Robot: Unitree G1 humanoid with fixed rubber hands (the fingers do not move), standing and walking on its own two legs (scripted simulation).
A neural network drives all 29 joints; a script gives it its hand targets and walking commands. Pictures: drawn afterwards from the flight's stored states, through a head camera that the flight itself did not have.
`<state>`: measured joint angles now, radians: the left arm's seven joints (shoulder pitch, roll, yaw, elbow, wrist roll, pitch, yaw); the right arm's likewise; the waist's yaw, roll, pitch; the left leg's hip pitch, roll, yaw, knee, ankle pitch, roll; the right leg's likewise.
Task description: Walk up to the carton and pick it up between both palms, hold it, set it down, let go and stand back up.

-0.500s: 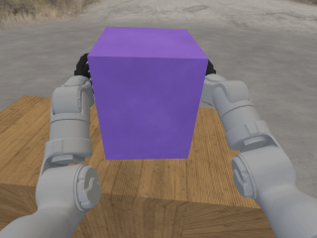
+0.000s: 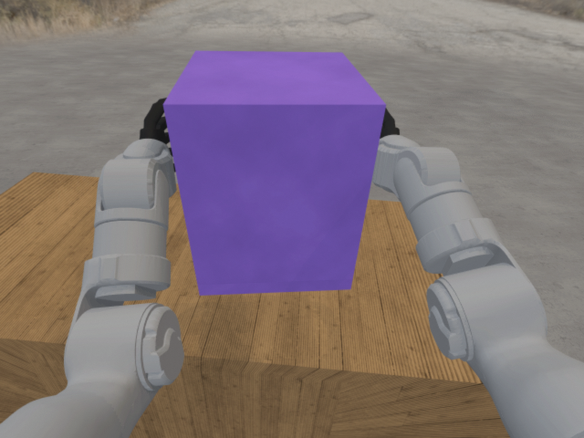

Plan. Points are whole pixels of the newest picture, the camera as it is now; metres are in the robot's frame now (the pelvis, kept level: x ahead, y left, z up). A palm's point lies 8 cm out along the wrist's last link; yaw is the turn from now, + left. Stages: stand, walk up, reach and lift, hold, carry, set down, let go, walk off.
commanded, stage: hold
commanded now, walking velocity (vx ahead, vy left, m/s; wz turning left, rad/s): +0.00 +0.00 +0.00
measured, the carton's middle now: (273, 170) +0.39 -0.01 +0.26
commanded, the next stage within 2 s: none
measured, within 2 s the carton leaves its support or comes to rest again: neither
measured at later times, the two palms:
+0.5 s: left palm (155, 153) +0.38 +0.14 +0.28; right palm (384, 155) +0.37 -0.15 +0.28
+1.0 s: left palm (155, 155) +0.38 +0.14 +0.28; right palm (383, 154) +0.37 -0.15 +0.28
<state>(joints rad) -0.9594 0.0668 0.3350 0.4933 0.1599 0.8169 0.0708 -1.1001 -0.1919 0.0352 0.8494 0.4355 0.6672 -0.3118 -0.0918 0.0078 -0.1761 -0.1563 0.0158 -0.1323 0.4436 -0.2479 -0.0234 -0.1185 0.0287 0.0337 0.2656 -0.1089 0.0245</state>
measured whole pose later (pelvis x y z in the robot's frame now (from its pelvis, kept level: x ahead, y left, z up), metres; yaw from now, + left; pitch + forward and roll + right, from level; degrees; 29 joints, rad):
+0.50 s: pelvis +0.00 -0.01 +0.00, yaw +0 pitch -3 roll -2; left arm -0.96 0.06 0.38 0.50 0.15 0.81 0.06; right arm -1.08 -0.19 0.06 0.81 0.42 0.69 -0.32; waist -0.08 0.03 -0.17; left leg -0.14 0.02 -0.14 0.43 -0.24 -0.03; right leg -0.11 0.04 0.03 0.27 -0.11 0.02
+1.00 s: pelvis +0.00 +0.00 +0.00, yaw +0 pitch -2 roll -2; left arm -0.96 0.07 0.33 0.49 0.16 0.82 0.07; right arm -1.10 -0.19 0.04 0.85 0.44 0.67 -0.31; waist -0.09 0.01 -0.18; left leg -0.16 0.02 -0.13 0.45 -0.25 -0.02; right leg -0.12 0.03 0.04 0.27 -0.11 0.02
